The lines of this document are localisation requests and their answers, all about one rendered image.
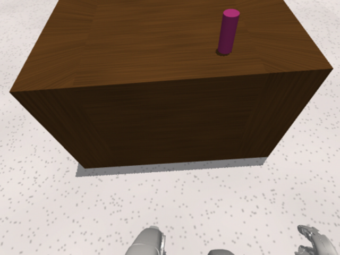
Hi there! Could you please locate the can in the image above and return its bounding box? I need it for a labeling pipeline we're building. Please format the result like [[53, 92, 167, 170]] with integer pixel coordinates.
[[218, 9, 240, 54]]

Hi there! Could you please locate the right robot hand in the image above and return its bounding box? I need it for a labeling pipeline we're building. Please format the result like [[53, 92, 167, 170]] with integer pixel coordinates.
[[295, 225, 338, 255]]

